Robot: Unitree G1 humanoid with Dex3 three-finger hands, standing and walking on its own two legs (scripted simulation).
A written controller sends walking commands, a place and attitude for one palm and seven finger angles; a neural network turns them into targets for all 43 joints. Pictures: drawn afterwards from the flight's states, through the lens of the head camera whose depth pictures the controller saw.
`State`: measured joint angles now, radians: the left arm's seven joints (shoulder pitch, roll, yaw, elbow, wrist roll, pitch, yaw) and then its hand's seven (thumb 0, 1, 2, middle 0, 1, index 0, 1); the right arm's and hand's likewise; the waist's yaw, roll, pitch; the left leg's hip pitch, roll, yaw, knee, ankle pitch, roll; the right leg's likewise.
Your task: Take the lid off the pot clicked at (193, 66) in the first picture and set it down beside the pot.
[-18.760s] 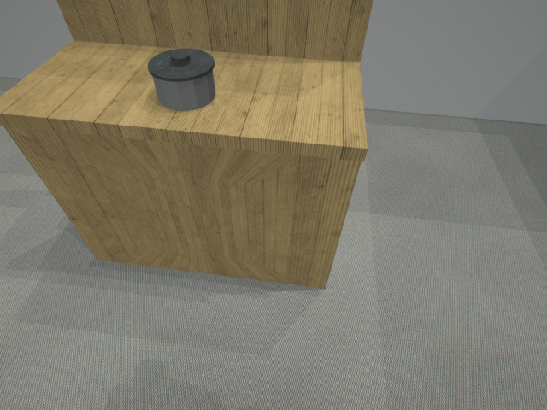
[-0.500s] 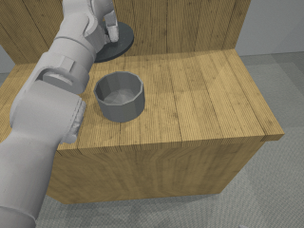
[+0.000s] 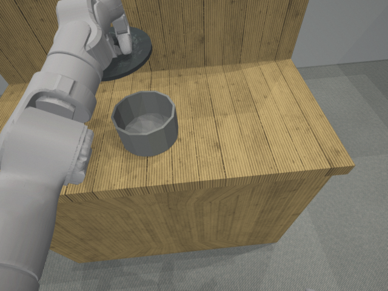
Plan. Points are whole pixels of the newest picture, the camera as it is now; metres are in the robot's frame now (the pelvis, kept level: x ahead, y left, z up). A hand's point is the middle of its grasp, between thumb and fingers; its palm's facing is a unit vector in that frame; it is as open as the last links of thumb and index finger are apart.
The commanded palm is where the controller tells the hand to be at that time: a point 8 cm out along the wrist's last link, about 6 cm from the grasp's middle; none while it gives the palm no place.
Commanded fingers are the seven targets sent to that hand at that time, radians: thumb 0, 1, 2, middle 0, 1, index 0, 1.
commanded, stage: move the lid sideways beside the pot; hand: left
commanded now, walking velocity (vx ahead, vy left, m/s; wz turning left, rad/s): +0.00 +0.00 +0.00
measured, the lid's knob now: (107, 43) +0.55 +0.12 +0.24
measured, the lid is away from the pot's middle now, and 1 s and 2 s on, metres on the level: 0.05 0.17 0.25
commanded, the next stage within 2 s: lower the lid onto the table in 1.76 s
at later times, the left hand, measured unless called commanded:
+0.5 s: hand (67, 53) +0.49 +0.18 +0.25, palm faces -0.25 -0.06 -0.97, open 3.7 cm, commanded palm +0.49 +0.18 +0.32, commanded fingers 0.00 0.69 0.99 -0.67 -1.02 -1.16 -1.19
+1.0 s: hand (31, 60) +0.48 +0.23 +0.26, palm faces -0.26 -0.07 -0.96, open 3.7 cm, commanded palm +0.49 +0.24 +0.32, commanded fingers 0.00 0.69 0.99 -0.67 -1.02 -1.16 -1.19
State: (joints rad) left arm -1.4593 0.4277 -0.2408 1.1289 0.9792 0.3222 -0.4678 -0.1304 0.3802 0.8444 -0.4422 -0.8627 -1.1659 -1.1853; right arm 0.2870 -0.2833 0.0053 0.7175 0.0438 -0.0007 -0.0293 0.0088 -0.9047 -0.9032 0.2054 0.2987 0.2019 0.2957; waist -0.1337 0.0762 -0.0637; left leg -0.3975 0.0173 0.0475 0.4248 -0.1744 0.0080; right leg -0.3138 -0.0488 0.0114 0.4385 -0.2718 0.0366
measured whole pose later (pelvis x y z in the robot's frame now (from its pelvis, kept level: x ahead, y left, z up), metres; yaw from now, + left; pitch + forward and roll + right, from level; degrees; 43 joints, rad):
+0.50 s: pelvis +0.00 +0.01 +0.00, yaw +2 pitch +8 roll +0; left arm -1.39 0.53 -0.27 1.01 0.97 0.26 -0.54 -0.13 0.38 0.84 -0.44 -0.86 -1.17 -1.19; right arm 0.26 -0.28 0.00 0.70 0.06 0.04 -0.01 0.01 -0.90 -0.90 0.21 0.30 0.20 0.30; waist -0.11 0.05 -0.05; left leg -0.40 0.01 0.02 0.45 -0.19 0.02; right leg -0.29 -0.05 -0.02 0.42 -0.27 0.04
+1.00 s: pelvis -0.01 +0.01 +0.00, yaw +1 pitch +7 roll -1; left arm -1.36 0.67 -0.21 1.02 0.98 0.17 -0.57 -0.13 0.38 0.84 -0.44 -0.86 -1.17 -1.19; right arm 0.30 -0.30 -0.01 0.71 0.07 0.08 -0.03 0.01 -0.90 -0.90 0.21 0.30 0.20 0.30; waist -0.12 0.05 -0.03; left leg -0.40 0.02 0.01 0.47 -0.18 0.02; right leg -0.27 -0.05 -0.02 0.41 -0.25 0.04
